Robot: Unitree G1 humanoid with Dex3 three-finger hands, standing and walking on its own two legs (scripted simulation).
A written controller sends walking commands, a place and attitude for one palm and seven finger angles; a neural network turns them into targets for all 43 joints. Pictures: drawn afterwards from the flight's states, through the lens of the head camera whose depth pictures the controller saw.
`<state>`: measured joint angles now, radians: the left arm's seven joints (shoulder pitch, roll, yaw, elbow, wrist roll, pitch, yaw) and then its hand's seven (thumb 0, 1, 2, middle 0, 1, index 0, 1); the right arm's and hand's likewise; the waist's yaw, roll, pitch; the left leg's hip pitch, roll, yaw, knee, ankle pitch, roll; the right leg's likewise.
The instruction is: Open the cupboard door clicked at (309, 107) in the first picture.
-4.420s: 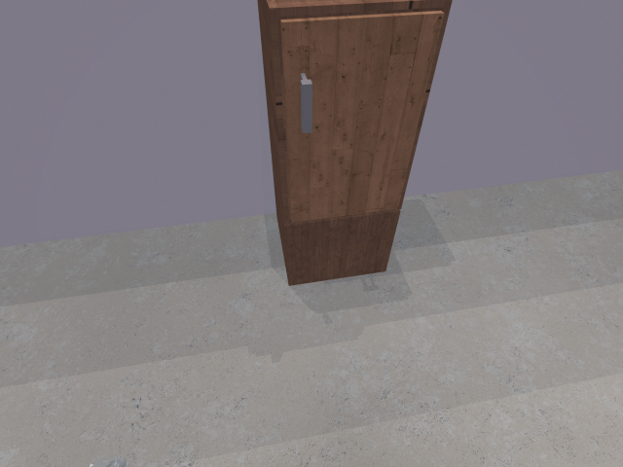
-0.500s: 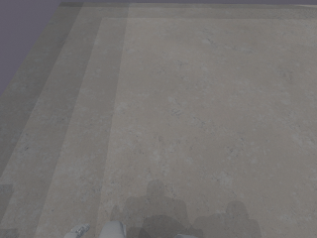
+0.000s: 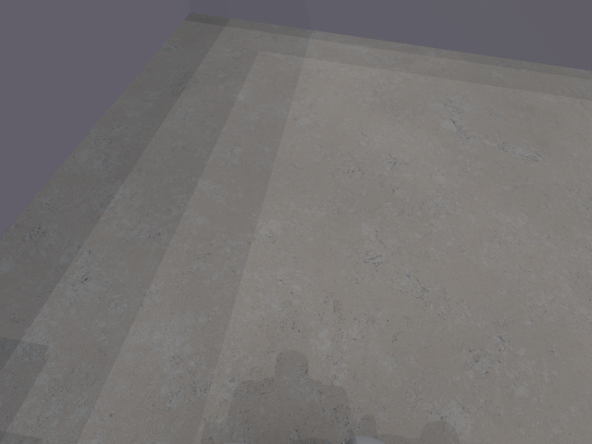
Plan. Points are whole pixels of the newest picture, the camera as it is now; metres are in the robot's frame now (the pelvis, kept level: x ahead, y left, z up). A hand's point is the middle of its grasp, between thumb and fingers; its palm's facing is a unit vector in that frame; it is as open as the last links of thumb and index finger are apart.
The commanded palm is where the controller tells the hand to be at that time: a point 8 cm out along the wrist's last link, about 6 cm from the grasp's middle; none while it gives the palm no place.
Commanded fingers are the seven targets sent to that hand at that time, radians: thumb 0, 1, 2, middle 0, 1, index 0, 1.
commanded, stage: turn to face it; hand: left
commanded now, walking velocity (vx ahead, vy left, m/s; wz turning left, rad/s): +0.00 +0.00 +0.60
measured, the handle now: out of the picture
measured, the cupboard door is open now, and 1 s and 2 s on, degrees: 0 0 0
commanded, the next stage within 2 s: none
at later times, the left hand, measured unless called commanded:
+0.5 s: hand out of the picture +0.05 +0.14 -0.13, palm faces +0.32 -0.91 -0.28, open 7.4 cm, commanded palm none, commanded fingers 0.00 0.90 0.90 -0.20 -0.30 -0.20 -0.30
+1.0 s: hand out of the picture -0.12 +0.17 -0.17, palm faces +0.64 -0.72 -0.27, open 7.4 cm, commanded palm none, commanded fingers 0.00 0.90 0.90 -0.20 -0.30 -0.20 -0.30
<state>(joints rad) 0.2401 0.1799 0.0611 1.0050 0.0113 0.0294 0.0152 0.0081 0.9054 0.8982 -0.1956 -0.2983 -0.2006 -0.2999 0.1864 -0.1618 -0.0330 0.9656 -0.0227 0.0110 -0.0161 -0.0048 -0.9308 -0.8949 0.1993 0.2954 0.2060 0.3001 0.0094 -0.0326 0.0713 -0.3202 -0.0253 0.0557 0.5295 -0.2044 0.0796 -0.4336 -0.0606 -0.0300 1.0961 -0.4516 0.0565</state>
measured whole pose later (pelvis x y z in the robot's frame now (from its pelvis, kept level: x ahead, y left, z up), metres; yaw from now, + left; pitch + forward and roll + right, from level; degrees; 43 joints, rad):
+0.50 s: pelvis +0.00 -0.08 +0.01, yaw +19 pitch -1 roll +2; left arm 0.17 0.18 0.03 0.88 0.01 0.02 0.02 0.01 0.90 0.90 -0.20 -0.30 -0.20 -0.30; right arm 0.23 -0.26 -0.11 0.93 -0.03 0.08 0.02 0.01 -0.91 -0.90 0.19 0.29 0.20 0.30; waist -0.04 0.03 0.04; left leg -0.55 -0.03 -0.02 1.15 -0.37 -0.06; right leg -0.19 -0.07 -0.10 0.52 -0.30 -0.01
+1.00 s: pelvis -0.02 -0.04 +0.00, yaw +38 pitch +0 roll -1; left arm 0.23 0.28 0.08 0.92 0.01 0.07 0.00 0.01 0.91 0.90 -0.19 -0.30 -0.20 -0.30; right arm 0.12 -0.23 -0.05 0.88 -0.02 0.03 0.00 0.01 -0.91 -0.90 0.20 0.30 0.20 0.30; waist 0.03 -0.03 0.09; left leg -0.27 -0.01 0.00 0.54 -0.27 0.03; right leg -0.48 -0.11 -0.05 1.07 -0.43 0.10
